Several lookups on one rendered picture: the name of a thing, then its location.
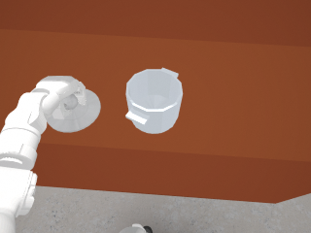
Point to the knob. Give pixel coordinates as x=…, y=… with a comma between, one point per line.
x=71, y=102

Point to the table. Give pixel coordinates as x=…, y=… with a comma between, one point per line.
x=243, y=131

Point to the pot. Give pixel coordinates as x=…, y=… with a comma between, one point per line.
x=154, y=98

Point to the robot left shin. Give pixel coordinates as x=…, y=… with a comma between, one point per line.
x=137, y=225

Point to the lid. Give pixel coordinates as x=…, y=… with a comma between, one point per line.
x=81, y=117

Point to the left robot upper arm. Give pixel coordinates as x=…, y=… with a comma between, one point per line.
x=17, y=190

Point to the left robot hand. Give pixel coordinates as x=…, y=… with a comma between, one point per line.
x=64, y=86

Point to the left robot forearm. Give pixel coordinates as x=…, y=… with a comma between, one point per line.
x=21, y=134

